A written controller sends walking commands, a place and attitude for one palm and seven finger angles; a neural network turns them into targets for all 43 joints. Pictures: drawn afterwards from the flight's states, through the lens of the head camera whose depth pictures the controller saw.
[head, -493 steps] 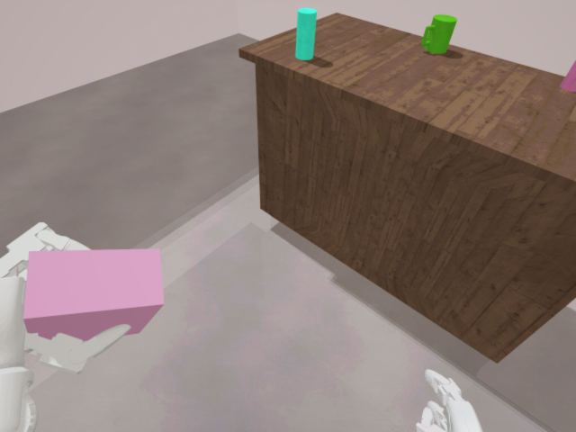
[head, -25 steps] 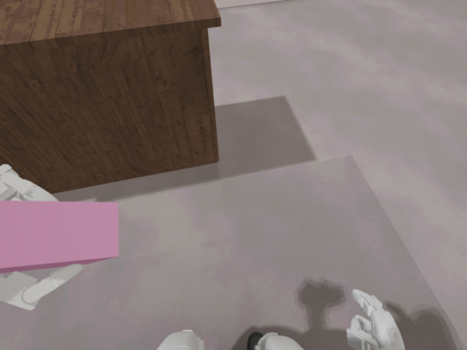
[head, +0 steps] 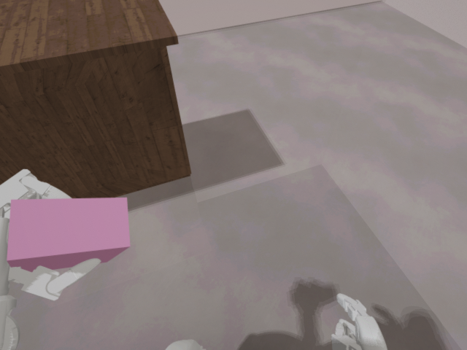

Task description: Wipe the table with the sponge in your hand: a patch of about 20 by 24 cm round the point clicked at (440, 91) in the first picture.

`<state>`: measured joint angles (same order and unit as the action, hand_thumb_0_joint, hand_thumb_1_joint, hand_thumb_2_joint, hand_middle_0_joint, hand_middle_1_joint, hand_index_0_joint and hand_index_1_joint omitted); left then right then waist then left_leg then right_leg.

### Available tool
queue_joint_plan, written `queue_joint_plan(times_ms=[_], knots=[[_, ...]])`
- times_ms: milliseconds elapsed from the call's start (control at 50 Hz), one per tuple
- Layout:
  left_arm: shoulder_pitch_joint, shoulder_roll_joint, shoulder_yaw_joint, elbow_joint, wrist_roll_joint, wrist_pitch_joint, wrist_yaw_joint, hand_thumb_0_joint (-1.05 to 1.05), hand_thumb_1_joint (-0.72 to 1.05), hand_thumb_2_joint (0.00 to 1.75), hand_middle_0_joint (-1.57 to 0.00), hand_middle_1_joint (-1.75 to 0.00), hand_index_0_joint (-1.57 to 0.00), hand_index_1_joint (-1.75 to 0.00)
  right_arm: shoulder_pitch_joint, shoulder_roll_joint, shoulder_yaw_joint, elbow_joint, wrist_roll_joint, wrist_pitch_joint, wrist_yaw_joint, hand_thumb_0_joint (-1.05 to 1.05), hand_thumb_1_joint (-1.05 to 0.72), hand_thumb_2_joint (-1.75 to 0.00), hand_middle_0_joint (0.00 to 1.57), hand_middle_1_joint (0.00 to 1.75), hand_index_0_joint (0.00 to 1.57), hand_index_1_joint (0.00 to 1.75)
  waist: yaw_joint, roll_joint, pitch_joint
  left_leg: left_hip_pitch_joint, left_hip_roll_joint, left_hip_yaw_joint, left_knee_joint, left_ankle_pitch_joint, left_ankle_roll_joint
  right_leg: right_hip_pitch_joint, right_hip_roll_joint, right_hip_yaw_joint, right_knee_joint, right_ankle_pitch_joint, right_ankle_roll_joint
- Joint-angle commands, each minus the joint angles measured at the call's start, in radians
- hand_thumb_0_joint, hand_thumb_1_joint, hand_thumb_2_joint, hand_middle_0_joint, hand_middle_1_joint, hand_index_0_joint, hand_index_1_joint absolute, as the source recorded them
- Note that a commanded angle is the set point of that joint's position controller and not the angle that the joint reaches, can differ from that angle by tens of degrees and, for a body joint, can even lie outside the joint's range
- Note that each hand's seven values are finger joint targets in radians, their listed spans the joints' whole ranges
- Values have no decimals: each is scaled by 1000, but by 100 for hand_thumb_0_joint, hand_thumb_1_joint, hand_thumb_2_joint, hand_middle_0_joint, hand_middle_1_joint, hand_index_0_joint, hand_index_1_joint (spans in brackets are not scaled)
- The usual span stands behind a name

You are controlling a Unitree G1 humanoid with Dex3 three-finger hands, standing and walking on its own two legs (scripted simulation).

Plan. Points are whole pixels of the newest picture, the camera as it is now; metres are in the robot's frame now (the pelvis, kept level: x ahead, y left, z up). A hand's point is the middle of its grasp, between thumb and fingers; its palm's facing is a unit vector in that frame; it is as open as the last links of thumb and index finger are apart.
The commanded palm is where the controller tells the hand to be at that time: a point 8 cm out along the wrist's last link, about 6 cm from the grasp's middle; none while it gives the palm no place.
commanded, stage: take the last steps up to it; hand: left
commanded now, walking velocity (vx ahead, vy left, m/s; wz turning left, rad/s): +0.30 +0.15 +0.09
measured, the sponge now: (84, 236) +0.23 +0.20 +0.15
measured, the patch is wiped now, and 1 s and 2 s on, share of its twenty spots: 0.00 0.00 0.00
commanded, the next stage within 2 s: none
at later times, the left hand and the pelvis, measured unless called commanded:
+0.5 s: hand (31, 220) +0.24 +0.26 +0.17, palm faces +0.40 -0.79 -0.47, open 10.1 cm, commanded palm +0.18 +0.31 +0.19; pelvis +0.03 +0.02 +0.00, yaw +2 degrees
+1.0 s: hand (7, 152) +0.34 +0.33 +0.19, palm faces +0.37 -0.79 -0.49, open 10.1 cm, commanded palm +0.28 +0.38 +0.19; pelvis +0.13 +0.10 +0.00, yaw +1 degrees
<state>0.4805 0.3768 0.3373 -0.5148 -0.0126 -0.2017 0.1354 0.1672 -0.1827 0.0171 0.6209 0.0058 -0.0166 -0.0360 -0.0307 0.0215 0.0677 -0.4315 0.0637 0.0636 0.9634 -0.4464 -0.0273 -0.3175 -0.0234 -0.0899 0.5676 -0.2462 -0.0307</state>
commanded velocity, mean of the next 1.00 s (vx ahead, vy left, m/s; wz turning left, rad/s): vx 0.30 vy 0.15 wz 0.05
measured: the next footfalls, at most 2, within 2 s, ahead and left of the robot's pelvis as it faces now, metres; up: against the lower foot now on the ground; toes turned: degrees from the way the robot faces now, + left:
left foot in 0.14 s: +0.05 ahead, +0.13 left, +0.00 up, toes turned +8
right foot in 0.42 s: +0.08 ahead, -0.09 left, +0.00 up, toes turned -8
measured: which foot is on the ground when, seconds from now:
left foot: up 0.00-0.12, down 0.14-0.42, up 0.44-0.72, down 0.74-1.00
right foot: down 0.00-0.16, up 0.18-0.40, down 0.42-0.74, up 0.76-1.00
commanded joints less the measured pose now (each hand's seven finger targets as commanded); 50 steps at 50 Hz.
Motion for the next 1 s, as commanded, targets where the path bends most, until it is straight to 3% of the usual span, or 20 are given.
queue_joint_plan(times_ms=[0,80,140,160,220,340,360,380,400,420,440,480,540,600,680,700,720,760,820,980], knots=[[52,193,204,-210,-15,-68,47,0,10,130,-120,-160,-120,-160,-84,-99,-44,-167,-5,-39,-17,0,-90,-90,20,30,20,30,45,-180,-177,10,10,16,-211,15,17,137,-283,288,-296,-86,-138],[-20,165,159,-220,-5,-78,55,0,10,130,-120,-160,-120,-160,-20,-115,-64,-157,-12,-67,-34,0,-90,-90,20,30,20,30,19,-67,-185,274,-25,67,-541,91,41,47,-208,213,-191,-242,-63],[-78,153,128,-215,6,-99,47,0,10,130,-120,-160,-120,-160,-19,-148,-76,-157,-5,-87,-43,0,-90,-90,20,30,20,30,18,309,-117,321,316,-417,-778,-81,222,-225,-6,-4,365,-346,40],[-95,165,134,-167,19,-100,43,0,10,130,-120,-160,-120,-160,-29,-137,-75,-143,-5,-101,-39,0,-90,-90,20,30,20,30,10,249,-60,207,327,-451,-806,-170,259,-230,-39,45,477,-291,36],[-147,155,108,-209,21,-102,33,0,10,130,-120,-160,-120,-160,-35,-141,-84,-125,2,-122,-32,0,-90,-90,20,30,20,30,27,156,-58,202,230,-252,-727,-6,231,-198,-60,4,419,-222,56],[-95,128,89,-176,9,-82,33,0,10,130,-120,-160,-120,-160,-24,-136,-69,-113,-8,-126,-32,0,-90,-90,20,30,20,30,31,180,-101,132,158,-115,-583,130,154,120,-19,-92,-48,-138,52],[-101,141,104,-148,14,-81,35,0,10,130,-120,-160,-120,-160,-24,-135,-69,-109,-9,-119,-33,0,-90,-90,20,30,20,30,31,120,-107,49,140,-95,-512,100,131,220,-49,-52,-128,-94,32],[-105,173,132,-124,19,-82,37,0,10,130,-120,-160,-120,-160,-21,-121,-69,-112,-8,-108,-31,0,-90,-90,20,30,20,30,33,-33,-125,-83,86,-34,-328,58,100,319,-178,141,-210,-154,-31],[-111,214,172,-108,9,-83,41,0,10,130,-120,-160,-120,-160,-31,-102,-67,-125,-7,-99,-26,0,-90,-90,20,30,20,30,36,-271,-124,-256,-30,56,-72,-38,47,390,-389,492,-301,-126,-132],[-125,216,183,-91,-5,-82,41,0,10,130,-120,-160,-120,-160,-54,-134,-82,-131,-2,-97,-16,0,-90,-90,20,30,20,30,47,-287,-123,-302,-18,-35,120,-70,25,348,-478,613,-346,-183,-179],[-118,207,176,-94,-16,-85,35,0,10,130,-120,-160,-120,-160,-57,-132,-85,-124,0,-90,-10,0,-90,-90,20,30,20,30,41,-247,-90,-317,10,-93,217,-21,13,300,-479,597,-358,-215,-191],[-62,187,173,-126,-14,-108,24,0,10,130,-120,-160,-120,-160,-62,-112,-64,-112,-2,-70,-6,0,-90,-90,20,30,20,30,36,-127,-64,-303,51,-88,221,71,-1,250,-411,351,-323,-5,-158],[-42,171,160,-174,-6,-124,26,0,10,130,-120,-160,-120,-160,-76,-102,-60,-130,-4,-60,-6,0,-90,-90,20,30,20,30,34,-162,-97,-149,64,-22,-54,102,7,204,-344,137,-259,236,-106],[-31,172,165,-218,-3,-112,42,0,10,130,-120,-160,-120,-160,-72,-87,-64,-155,-10,-71,-9,0,-90,-90,20,30,20,30,64,-196,-137,13,-3,107,-285,134,20,206,-303,101,-213,272,-92],[-87,169,155,-265,2,-107,54,0,10,130,-120,-160,-120,-160,-24,-106,-89,-166,-7,-88,-32,0,-90,-90,20,30,20,30,28,-92,-194,287,-41,162,-526,259,29,151,-223,26,6,218,-20],[-102,167,153,-272,-1,-113,53,0,10,130,-120,-160,-120,-160,-9,-128,-102,-167,-1,-91,-36,0,-90,-90,20,30,20,30,10,59,-218,422,45,50,-546,296,75,20,-172,-11,194,182,15],[-102,141,130,-284,-5,-115,50,0,10,130,-120,-160,-120,-160,-5,-155,-114,-172,6,-92,-31,0,-90,-90,20,30,20,30,5,278,-247,552,250,-237,-572,498,164,-185,-60,-76,450,-246,64],[-112,203,172,-233,3,-122,48,0,10,130,-120,-160,-120,-160,-26,-135,-104,-155,3,-108,-24,0,-90,-90,20,30,20,30,11,268,-201,407,359,-423,-662,304,302,-302,-85,56,696,-384,46],[-66,181,171,-314,-9,-123,37,0,10,130,-120,-160,-120,-160,-36,-123,-103,-138,19,-125,-16,0,-90,-90,20,30,20,30,32,200,-190,381,264,-218,-627,323,261,-326,-113,28,601,-269,60],[15,153,167,-172,-24,-73,33,0,10,130,-120,-160,-120,-160,-32,-121,-72,-128,5,-121,-29,0,-90,-90,20,30,20,30,37,117,-189,194,192,-43,-528,278,145,100,-29,-102,-15,-93,57]])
